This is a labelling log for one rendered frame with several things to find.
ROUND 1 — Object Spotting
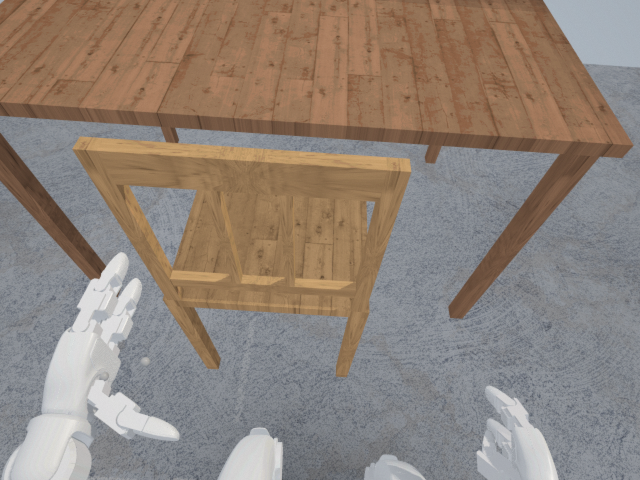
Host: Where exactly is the left robot shin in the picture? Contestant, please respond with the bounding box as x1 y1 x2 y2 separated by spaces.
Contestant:
249 428 270 436

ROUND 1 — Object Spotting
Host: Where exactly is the robot left forearm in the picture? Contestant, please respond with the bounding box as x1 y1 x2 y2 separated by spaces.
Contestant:
1 413 97 480

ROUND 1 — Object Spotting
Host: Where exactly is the left robot hand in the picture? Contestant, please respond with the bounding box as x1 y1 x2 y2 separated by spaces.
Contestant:
41 252 180 441

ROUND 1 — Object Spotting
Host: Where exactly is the table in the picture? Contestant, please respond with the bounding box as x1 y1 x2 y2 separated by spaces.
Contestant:
0 0 634 319

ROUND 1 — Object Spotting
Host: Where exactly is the right robot hand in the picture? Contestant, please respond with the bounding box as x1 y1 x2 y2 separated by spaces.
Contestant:
477 386 558 480

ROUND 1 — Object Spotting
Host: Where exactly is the left robot thigh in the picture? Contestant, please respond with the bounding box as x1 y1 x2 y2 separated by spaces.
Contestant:
217 435 283 480

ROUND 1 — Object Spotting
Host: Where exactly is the chair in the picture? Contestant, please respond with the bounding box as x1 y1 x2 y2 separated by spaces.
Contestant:
72 137 411 377

